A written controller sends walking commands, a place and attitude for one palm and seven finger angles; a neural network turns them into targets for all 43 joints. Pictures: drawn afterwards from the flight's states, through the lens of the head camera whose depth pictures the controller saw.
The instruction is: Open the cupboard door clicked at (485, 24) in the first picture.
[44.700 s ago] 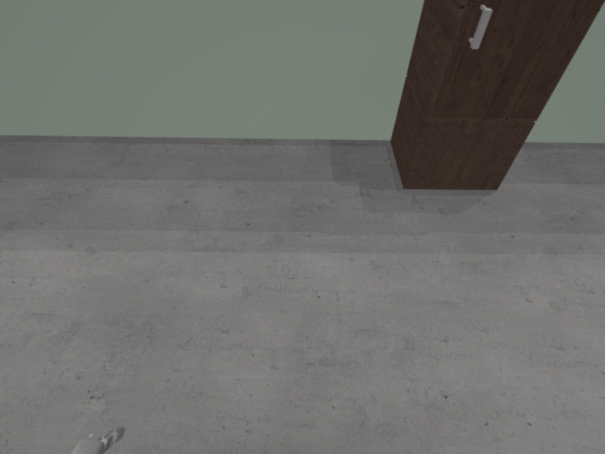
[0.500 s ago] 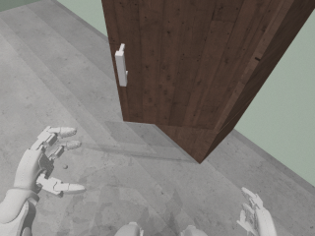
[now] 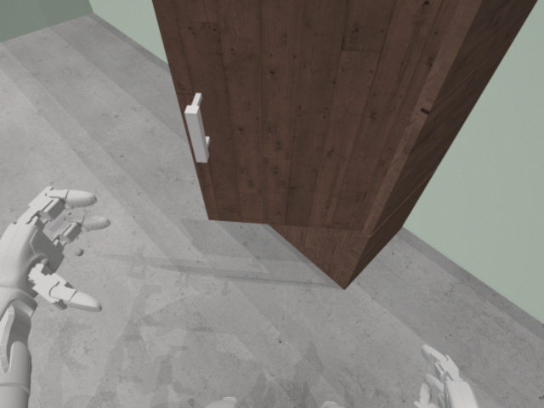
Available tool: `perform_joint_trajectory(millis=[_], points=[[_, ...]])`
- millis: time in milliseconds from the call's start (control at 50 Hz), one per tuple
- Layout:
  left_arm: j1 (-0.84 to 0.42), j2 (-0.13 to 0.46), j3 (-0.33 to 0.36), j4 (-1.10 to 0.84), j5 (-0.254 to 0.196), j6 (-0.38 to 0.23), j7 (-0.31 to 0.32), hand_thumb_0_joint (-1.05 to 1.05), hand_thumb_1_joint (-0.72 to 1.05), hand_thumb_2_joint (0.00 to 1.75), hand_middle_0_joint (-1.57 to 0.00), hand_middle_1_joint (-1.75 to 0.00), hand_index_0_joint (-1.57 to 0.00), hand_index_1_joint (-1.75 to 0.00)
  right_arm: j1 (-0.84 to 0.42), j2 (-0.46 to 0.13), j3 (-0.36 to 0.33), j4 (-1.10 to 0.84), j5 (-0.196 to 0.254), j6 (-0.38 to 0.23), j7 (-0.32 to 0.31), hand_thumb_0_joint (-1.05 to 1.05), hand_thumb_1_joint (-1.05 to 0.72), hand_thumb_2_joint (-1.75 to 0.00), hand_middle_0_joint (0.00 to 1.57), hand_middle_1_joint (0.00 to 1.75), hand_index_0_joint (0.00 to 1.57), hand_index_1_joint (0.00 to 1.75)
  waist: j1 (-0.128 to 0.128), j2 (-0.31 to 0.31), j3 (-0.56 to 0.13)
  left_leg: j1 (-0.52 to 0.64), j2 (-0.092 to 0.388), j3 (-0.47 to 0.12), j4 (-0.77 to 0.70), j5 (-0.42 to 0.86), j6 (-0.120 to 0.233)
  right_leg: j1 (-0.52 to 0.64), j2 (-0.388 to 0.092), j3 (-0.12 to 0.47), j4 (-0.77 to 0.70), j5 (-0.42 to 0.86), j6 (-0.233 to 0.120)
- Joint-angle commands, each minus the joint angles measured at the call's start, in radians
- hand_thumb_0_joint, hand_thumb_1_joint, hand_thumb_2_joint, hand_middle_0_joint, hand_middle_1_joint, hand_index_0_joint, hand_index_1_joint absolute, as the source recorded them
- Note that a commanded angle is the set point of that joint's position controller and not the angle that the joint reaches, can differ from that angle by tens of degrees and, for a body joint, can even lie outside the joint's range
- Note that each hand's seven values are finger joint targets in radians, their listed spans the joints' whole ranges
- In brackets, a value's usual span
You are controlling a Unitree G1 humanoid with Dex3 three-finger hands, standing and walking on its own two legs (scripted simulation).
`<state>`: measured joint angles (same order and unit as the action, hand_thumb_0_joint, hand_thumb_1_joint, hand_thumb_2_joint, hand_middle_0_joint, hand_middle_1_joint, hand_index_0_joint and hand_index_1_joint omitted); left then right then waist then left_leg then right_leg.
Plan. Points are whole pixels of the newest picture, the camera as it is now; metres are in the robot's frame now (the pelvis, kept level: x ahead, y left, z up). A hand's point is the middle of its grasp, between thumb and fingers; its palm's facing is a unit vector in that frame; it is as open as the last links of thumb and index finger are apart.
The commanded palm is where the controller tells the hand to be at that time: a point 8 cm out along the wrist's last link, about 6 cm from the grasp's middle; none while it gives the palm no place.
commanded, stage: raise the hand with hooked fingers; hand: left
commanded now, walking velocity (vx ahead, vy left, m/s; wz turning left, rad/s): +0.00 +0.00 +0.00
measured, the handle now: (200, 128) +0.58 +0.18 +0.05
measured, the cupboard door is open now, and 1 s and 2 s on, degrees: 41 41 41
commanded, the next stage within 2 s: move the hooked fingers beside the handle in 0.44 s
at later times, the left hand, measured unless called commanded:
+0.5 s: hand (80, 256) +0.29 +0.28 +0.08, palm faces +0.00 -1.00 -0.04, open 14.0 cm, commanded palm +0.26 +0.32 +0.07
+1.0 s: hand (108, 209) +0.37 +0.27 +0.08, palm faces -0.03 -1.00 -0.01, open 14.0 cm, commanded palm +0.35 +0.32 +0.07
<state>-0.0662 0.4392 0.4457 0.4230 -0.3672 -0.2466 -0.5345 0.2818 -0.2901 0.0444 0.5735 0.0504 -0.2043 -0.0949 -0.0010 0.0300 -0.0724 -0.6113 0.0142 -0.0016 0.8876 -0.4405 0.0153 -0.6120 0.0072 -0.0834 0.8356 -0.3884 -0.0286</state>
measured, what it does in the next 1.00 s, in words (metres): stands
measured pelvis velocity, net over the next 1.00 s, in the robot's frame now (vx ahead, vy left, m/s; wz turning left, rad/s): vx -0.01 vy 0.01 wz -0.02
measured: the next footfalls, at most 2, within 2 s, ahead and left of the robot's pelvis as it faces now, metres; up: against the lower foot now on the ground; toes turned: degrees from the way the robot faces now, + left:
none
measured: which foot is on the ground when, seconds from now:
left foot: down 0.00-1.00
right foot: down 0.00-1.00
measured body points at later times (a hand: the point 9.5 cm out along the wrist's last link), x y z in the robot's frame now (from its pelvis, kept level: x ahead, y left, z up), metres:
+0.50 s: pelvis +0.00 +0.00 +0.00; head +0.05 +0.00 +0.45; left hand +0.28 +0.33 +0.09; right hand +0.15 -0.24 -0.08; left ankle +0.00 +0.11 -0.70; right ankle +0.02 -0.10 -0.70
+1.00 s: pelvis -0.01 +0.01 +0.00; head +0.07 +0.02 +0.44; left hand +0.37 +0.32 +0.08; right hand +0.11 -0.25 -0.10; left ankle +0.00 +0.11 -0.70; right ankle +0.02 -0.10 -0.70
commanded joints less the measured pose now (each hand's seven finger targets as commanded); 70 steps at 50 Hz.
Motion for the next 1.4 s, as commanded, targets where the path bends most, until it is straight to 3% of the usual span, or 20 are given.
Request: perform_joint_trajectory(millis=[0, 120, 240, 520, 620, 680, 720, 780, 820, 880, 920, 980, 1080, 1100, 1160, 1180, 1280, 1300, 1320, 1380], points=[[-0.129, 0.223, 0.069, -0.136, -0.034, -0.032, -0.034, 0.00, -0.50, 0.30, -0.30, -1.20, -0.30, -1.20, -0.019, -0.139, -0.061, -0.151, 0.000, -0.052, -0.003, 0.00, -0.90, -0.90, 0.20, 0.30, 0.20, 0.30, 0.007, -0.007, -0.245, 0.074, -0.022, -0.015, -0.128, 0.299, 0.011, 0.203, 0.003, 0.076, -0.120, 0.268, 0.004], [-0.167, 0.265, 0.117, -0.180, -0.032, -0.086, 0.004, 0.00, -0.50, 0.30, -0.30, -1.20, -0.30, -1.20, -0.011, -0.135, -0.065, -0.152, -0.008, -0.047, 0.005, 0.00, -0.90, -0.90, 0.20, 0.30, 0.20, 0.30, 0.010, 0.009, -0.255, 0.079, -0.022, -0.011, -0.133, 0.288, 0.010, 0.199, 0.006, 0.080, -0.117, 0.247, 0.004], [-0.188, 0.248, 0.088, -0.205, -0.013, -0.109, 0.014, 0.00, -0.50, 0.30, -0.30, -1.20, -0.30, -1.20, -0.020, -0.130, -0.062, -0.151, -0.006, -0.045, 0.002, 0.00, -0.90, -0.90, 0.20, 0.30, 0.20, 0.30, 0.006, 0.083, -0.255, 0.098, -0.021, -0.012, -0.146, 0.259, 0.009, 0.185, 0.004, 0.077, -0.118, 0.205, 0.000], [-0.196, 0.223, 0.072, -0.146, -0.031, -0.079, -0.018, 0.00, -0.50, 0.30, -0.30, -1.20, -0.30, -1.20, -0.019, -0.136, -0.059, -0.148, -0.005, -0.047, -0.003, 0.00, -0.90, -0.90, 0.20, 0.30, 0.20, 0.30, -0.003, 0.026, -0.223, 0.096, -0.018, -0.021, -0.148, 0.260, 0.005, 0.156, 0.011, 0.061, -0.115, 0.216, 0.000], [-0.375, 0.224, 0.027, -0.139, -0.006, -0.086, -0.010, 0.00, -0.50, 0.30, -0.30, -1.20, -0.30, -1.20, -0.007, -0.140, -0.056, -0.132, -0.007, -0.047, -0.012, 0.00, -0.90, -0.90, 0.20, 0.30, 0.20, 0.30, -0.029, 0.070, -0.230, 0.127, -0.015, -0.039, -0.146, 0.241, -0.001, 0.096, 0.014, 0.050, -0.103, 0.176, -0.006], [-0.490, 0.235, 0.009, -0.090, 0.013, -0.091, 0.005, 0.00, -0.50, 0.30, -0.30, -1.20, -0.30, -1.20, 0.005, -0.147, -0.053, -0.115, -0.009, -0.042, -0.020, 0.00, -0.90, -0.90, 0.20, 0.30, 0.20, 0.30, -0.044, 0.044, -0.220, 0.109, -0.012, -0.049, -0.141, 0.198, 0.000, 0.068, 0.016, 0.051, -0.100, 0.127, -0.008], [-0.517, 0.270, 0.036, -0.039, 0.026, -0.090, 0.013, 0.00, -0.50, 0.30, -0.30, -1.20, -0.30, -1.20, 0.013, -0.149, -0.054, -0.105, -0.009, -0.036, -0.021, 0.00, -0.90, -0.90, 0.20, 0.30, 0.20, 0.30, -0.040, 0.036, -0.255, 0.106, -0.014, -0.047, -0.140, 0.195, 0.001, 0.082, 0.011, 0.056, -0.099, 0.130, -0.004], [-0.520, 0.306, 0.060, -0.001, 0.044, -0.089, 0.021, 0.00, -0.50, 0.30, -0.30, -1.20, -0.30, -1.20, 0.024, -0.150, -0.052, -0.109, -0.013, -0.023, -0.013, 0.00, -0.90, -0.90, 0.20, 0.30, 0.20, 0.30, -0.015, 0.097, -0.303, 0.116, -0.015, -0.046, -0.134, 0.255, -0.006, 0.102, 0.013, 0.053, -0.075, 0.174, -0.013], [-0.556, 0.294, 0.044, 0.020, 0.052, -0.087, 0.024, 0.00, -0.50, 0.30, -0.30, -1.20, -0.30, -1.20, 0.031, -0.146, -0.053, -0.108, -0.012, -0.015, -0.009, 0.00, -0.90, -0.90, 0.20, 0.30, 0.20, 0.30, -0.024, 0.102, -0.318, 0.128, -0.011, -0.046, -0.130, 0.285, -0.010, 0.091, 0.011, 0.049, -0.072, 0.202, -0.009], [-0.557, 0.297, 0.053, 0.076, 0.048, -0.087, 0.029, 0.00, -0.50, 0.30, -0.30, -1.20, -0.30, -1.20, 0.051, -0.153, -0.055, -0.110, -0.014, -0.003, 0.000, 0.00, -0.90, -0.90, 0.20, 0.30, 0.20, 0.30, -0.020, 0.058, -0.316, 0.104, -0.008, -0.049, -0.124, 0.307, -0.011, 0.100, 0.019, 0.045, -0.064, 0.223, -0.011], [-0.597, 0.277, 0.027, 0.117, 0.056, -0.082, 0.028, 0.00, -0.50, 0.30, -0.30, -1.20, -0.30, -1.20, 0.060, -0.153, -0.055, -0.107, -0.011, 0.010, 0.004, 0.00, -0.90, -0.90, 0.20, 0.30, 0.20, 0.30, -0.037, 0.046, -0.306, 0.082, -0.009, -0.039, -0.122, 0.289, -0.006, 0.086, 0.015, 0.049, -0.066, 0.224, -0.003], [-0.623, 0.325, 0.063, 0.176, 0.064, -0.087, 0.032, 0.00, -0.50, 0.30, -0.30, -1.20, -0.30, -1.20, 0.082, -0.164, -0.059, -0.104, -0.014, 0.029, 0.008, 0.00, -0.90, -0.90, 0.20, 0.30, 0.20, 0.30, -0.036, 0.018, -0.304, 0.045, -0.008, -0.037, -0.114, 0.285, -0.003, 0.094, 0.018, 0.052, -0.059, 0.227, -0.006], [-0.728, 0.322, 0.042, 0.129, 0.078, -0.129, 0.033, 0.00, -0.50, 0.30, -0.30, -1.20, -0.30, -1.20, 0.119, -0.161, -0.071, -0.095, -0.019, 0.049, 0.016, 0.00, -0.90, -0.90, 0.20, 0.30, 0.20, 0.30, -0.050, 0.093, -0.407, 0.130, -0.002, -0.038, -0.086, 0.411, -0.008, 0.078, 0.025, 0.055, -0.035, 0.302, -0.006], [-0.723, 0.360, 0.072, 0.135, 0.083, -0.134, 0.034, 0.00, -0.50, 0.30, -0.30, -1.20, -0.30, -1.20, 0.128, -0.165, -0.075, -0.087, -0.020, 0.055, 0.017, 0.00, -0.90, -0.90, 0.20, 0.30, 0.20, 0.30, -0.043, 0.095, -0.425, 0.133, 0.001, -0.040, -0.084, 0.423, -0.010, 0.084, 0.024, 0.057, -0.037, 0.306, -0.004], [-0.756, 0.361, 0.080, 0.221, 0.084, -0.139, 0.038, 0.00, -0.50, 0.30, -0.30, -1.20, -0.30, -1.20, 0.137, -0.166, -0.073, -0.068, -0.020, 0.071, 0.016, 0.00, -0.90, -0.90, 0.20, 0.30, 0.20, 0.30, -0.060, 0.044, -0.378, 0.074, -0.001, -0.035, -0.085, 0.355, -0.001, 0.078, 0.024, 0.058, -0.042, 0.280, 0.000], [-0.768, 0.389, 0.098, 0.238, 0.082, -0.141, 0.035, 0.00, -0.50, 0.30, -0.30, -1.20, -0.30, -1.20, 0.139, -0.170, -0.071, -0.069, -0.019, 0.076, 0.015, 0.00, -0.90, -0.90, 0.20, 0.30, 0.20, 0.30, -0.053, 0.053, -0.368, 0.057, -0.002, -0.034, -0.082, 0.355, 0.000, 0.085, 0.026, 0.061, -0.039, 0.283, -0.006], [-0.856, 0.381, 0.060, 0.317, 0.112, -0.138, 0.030, 0.00, -0.50, 0.30, -0.30, -1.20, -0.30, -1.20, 0.156, -0.168, -0.069, -0.062, -0.021, 0.101, 0.019, 0.00, -0.90, -0.90, 0.20, 0.30, 0.20, 0.30, -0.076, 0.079, -0.354, 0.042, -0.001, -0.028, -0.073, 0.344, 0.007, 0.048, 0.025, 0.063, -0.035, 0.279, -0.005], [-0.869, 0.417, 0.085, 0.337, 0.120, -0.140, 0.032, 0.00, -0.50, 0.30, -0.30, -1.20, -0.30, -1.20, 0.164, -0.172, -0.071, -0.057, -0.024, 0.106, 0.019, 0.00, -0.90, -0.90, 0.20, 0.30, 0.20, 0.30, -0.071, 0.069, -0.378, 0.037, 0.001, -0.029, -0.069, 0.340, 0.006, 0.058, 0.024, 0.065, -0.032, 0.279, -0.002], [-0.906, 0.402, 0.062, 0.337, 0.125, -0.146, 0.032, 0.00, -0.50, 0.30, -0.30, -1.20, -0.30, -1.20, 0.167, -0.171, -0.071, -0.053, -0.022, 0.111, 0.019, 0.00, -0.90, -0.90, 0.20, 0.30, 0.20, 0.30, -0.088, 0.068, -0.386, 0.052, 0.003, -0.031, -0.065, 0.350, 0.008, 0.042, 0.026, 0.064, -0.031, 0.284, 0.000], [-0.965, 0.368, 0.028, 0.339, 0.123, -0.166, 0.034, 0.00, -0.50, 0.30, -0.30, -1.20, -0.30, -1.20, 0.177, -0.171, -0.071, -0.052, -0.024, 0.119, 0.023, 0.00, -0.90, -0.90, 0.20, 0.30, 0.20, 0.30, -0.098, 0.105, -0.413, 0.103, 0.006, -0.042, -0.053, 0.386, 0.001, -0.005, 0.031, 0.055, -0.021, 0.272, -0.005]])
